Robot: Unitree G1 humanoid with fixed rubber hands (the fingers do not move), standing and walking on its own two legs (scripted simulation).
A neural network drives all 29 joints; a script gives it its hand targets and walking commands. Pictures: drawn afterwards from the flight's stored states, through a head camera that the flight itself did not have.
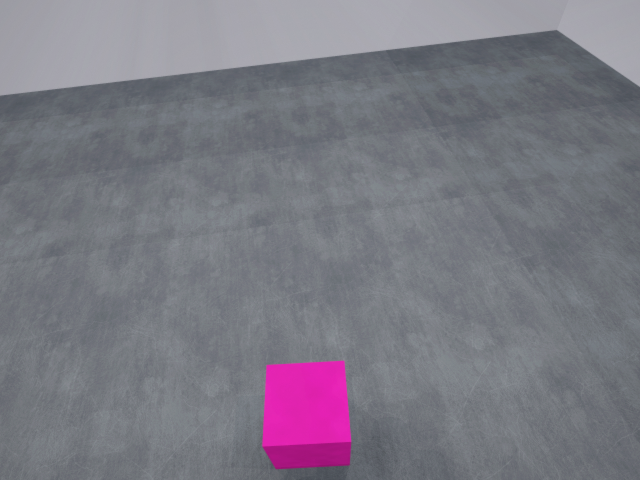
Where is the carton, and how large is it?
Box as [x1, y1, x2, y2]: [262, 361, 350, 468]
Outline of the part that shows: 343,361 275,364 266,366 262,446 275,468 349,464 350,433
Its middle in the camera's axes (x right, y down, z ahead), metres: -0.02 +0.49 +1.07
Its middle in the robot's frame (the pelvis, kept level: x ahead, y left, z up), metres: +0.41 +0.05 -0.65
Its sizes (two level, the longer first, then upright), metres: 0.210 0.200 0.250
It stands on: the floor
